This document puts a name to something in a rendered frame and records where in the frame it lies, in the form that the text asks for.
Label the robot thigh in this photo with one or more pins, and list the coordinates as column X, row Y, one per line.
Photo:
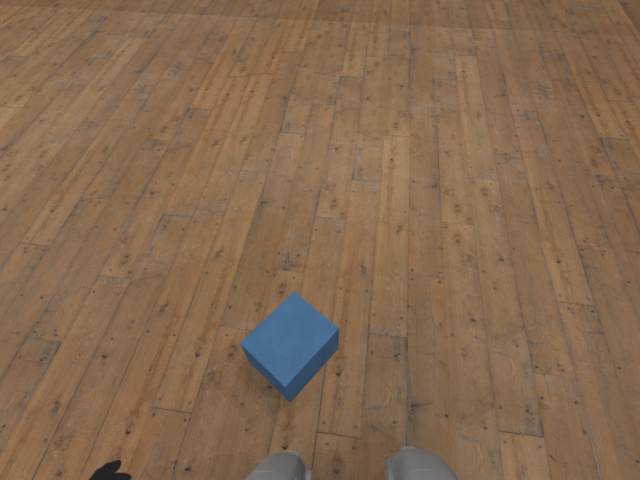
column 281, row 466
column 417, row 464

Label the carton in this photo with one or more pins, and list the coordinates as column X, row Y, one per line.
column 291, row 345

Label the robot left thigh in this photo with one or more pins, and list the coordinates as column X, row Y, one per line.
column 281, row 466

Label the robot right thigh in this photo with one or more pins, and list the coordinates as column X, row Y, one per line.
column 417, row 464

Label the left robot hand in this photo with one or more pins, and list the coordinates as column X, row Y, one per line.
column 107, row 472

